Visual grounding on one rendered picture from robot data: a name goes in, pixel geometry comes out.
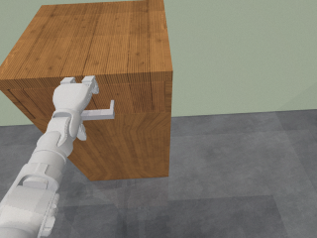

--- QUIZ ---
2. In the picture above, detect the handle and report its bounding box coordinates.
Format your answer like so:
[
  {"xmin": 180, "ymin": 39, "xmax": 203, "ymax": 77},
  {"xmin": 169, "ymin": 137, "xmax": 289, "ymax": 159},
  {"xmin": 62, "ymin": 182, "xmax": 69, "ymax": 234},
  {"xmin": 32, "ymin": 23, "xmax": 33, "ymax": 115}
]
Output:
[{"xmin": 80, "ymin": 99, "xmax": 115, "ymax": 121}]

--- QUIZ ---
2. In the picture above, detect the left robot forearm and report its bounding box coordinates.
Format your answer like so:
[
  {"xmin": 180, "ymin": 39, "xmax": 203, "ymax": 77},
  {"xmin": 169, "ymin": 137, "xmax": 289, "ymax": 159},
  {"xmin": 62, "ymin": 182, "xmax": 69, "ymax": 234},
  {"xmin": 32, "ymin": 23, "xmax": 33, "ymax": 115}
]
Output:
[{"xmin": 0, "ymin": 108, "xmax": 81, "ymax": 216}]

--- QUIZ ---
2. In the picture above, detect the drawer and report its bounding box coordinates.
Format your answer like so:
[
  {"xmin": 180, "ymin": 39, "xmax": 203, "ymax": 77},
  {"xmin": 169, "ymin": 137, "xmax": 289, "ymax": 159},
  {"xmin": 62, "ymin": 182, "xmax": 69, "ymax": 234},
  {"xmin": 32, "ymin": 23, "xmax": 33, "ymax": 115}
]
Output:
[{"xmin": 10, "ymin": 81, "xmax": 164, "ymax": 119}]

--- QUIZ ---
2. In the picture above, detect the cabinet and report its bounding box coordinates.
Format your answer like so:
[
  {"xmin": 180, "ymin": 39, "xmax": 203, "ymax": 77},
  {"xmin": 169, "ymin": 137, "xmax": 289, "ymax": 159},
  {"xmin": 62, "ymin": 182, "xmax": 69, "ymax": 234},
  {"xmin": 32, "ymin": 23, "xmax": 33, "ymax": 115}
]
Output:
[{"xmin": 0, "ymin": 0, "xmax": 173, "ymax": 181}]

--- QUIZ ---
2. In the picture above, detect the robot left hand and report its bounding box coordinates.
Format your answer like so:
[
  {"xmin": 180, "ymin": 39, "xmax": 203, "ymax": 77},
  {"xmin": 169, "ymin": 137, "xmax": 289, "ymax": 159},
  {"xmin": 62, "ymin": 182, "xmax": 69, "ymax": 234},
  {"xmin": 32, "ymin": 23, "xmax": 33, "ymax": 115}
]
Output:
[{"xmin": 53, "ymin": 75, "xmax": 99, "ymax": 141}]

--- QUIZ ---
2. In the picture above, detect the robot left upper arm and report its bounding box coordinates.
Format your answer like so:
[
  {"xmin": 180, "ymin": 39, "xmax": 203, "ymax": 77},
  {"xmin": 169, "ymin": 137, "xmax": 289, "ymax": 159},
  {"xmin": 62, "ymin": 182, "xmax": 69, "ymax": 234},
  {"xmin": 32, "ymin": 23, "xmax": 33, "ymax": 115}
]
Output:
[{"xmin": 0, "ymin": 185, "xmax": 60, "ymax": 238}]

